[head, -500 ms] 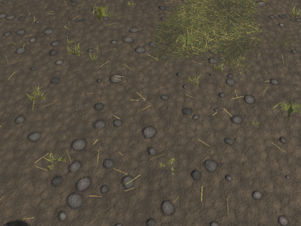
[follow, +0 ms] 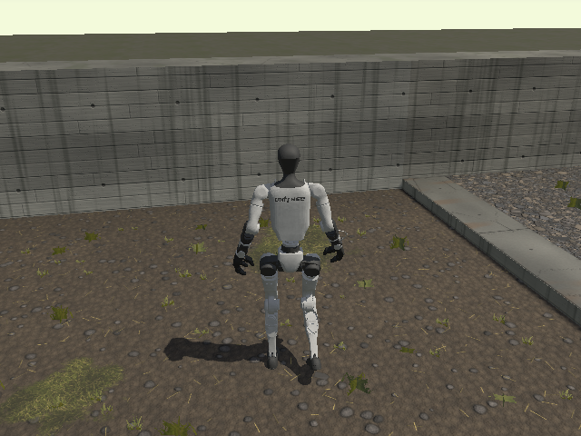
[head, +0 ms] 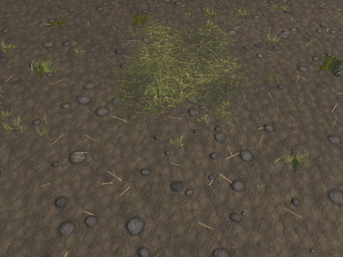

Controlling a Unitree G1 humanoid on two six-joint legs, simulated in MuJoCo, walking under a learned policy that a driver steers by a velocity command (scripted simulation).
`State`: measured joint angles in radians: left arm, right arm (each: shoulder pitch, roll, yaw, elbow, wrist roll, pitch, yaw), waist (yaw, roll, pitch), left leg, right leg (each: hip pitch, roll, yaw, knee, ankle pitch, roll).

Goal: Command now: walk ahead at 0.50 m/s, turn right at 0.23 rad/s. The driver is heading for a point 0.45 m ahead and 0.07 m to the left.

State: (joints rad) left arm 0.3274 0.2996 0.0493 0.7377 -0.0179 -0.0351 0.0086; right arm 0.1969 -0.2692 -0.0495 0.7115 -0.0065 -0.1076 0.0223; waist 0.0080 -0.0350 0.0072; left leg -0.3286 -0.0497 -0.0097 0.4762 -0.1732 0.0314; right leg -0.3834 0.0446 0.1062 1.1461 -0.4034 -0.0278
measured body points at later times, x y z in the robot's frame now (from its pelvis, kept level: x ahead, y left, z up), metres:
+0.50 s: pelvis +0.25 -0.05 +0.00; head +0.28 -0.07 +0.45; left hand +0.39 +0.22 -0.08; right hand +0.33 -0.34 -0.13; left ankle +0.17 +0.09 -0.65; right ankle +0.30 -0.16 -0.74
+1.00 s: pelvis +0.39 -0.01 +0.00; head +0.42 +0.00 +0.45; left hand +0.44 +0.27 -0.14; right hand +0.59 -0.23 -0.11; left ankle +0.46 +0.10 -0.74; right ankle +0.41 -0.17 -0.71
